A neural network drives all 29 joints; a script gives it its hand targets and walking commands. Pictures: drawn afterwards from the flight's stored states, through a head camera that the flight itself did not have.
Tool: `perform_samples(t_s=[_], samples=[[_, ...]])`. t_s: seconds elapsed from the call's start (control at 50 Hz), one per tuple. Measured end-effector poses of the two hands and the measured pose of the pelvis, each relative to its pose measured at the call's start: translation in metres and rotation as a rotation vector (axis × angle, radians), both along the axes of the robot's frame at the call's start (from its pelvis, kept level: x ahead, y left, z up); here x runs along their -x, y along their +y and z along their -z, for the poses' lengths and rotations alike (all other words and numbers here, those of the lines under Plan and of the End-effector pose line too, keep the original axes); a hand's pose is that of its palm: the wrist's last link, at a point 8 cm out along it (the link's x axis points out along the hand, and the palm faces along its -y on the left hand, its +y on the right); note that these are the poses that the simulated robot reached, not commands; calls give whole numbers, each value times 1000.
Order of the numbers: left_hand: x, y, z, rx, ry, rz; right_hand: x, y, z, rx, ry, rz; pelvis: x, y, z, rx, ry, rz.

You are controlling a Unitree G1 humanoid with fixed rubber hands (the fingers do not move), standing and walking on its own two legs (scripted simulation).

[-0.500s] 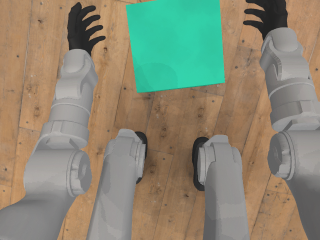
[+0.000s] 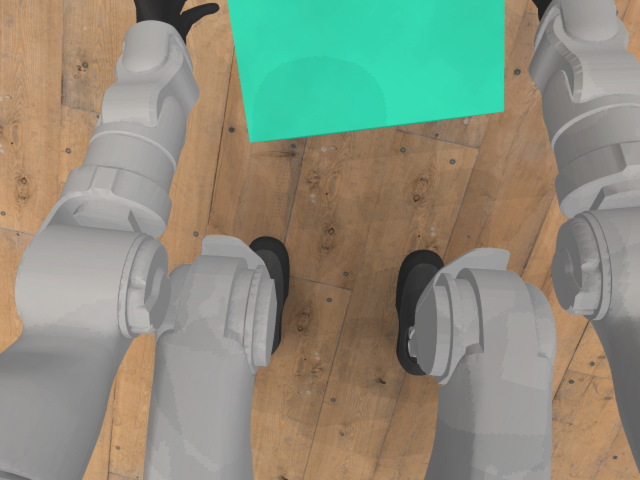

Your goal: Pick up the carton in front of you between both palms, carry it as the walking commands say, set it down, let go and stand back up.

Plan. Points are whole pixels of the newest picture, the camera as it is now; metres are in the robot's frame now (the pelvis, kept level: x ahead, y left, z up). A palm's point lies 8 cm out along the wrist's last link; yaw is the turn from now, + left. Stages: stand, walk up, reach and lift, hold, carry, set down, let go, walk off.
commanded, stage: reach and lift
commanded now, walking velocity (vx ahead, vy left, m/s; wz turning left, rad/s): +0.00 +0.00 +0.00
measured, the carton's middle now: (358, 33) +0.52 -0.02 -0.25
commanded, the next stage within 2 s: none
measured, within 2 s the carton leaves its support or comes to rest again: leaves its support in 0.64 s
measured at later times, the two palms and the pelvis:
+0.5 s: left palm (190, 17) +0.52 +0.14 -0.17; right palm out of the picture +0.54 -0.16 -0.17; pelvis -0.01 +0.00 +0.00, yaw +0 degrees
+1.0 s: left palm out of the picture +0.49 +0.13 -0.02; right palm out of the picture +0.50 -0.17 -0.03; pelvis -0.01 +0.00 +0.05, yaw -3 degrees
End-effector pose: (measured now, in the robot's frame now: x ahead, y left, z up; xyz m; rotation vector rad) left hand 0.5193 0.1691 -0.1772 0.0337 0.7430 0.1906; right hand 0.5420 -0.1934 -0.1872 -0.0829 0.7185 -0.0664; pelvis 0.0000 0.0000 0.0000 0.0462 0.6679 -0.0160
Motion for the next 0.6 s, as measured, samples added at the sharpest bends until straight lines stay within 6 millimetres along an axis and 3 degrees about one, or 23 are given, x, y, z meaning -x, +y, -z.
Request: perform_samples(t_s=[0.22, 0.36, 0.6], samples=[[8, -7, -6, 7, 7, 1, 2, 6, -13, -10, 4, -8, 1, -1, -2, -3, 19, 7], [1, -27, -8, 31, -7, 40, 2, 31, -11, -35, 3, -42, 7, -1, -5, -1, 10, 2], [-6, -28, -11, 34, 20, -7, -2, 32, -16, -5, 50, -39, 5, -1, 1, 4, -11, 5]])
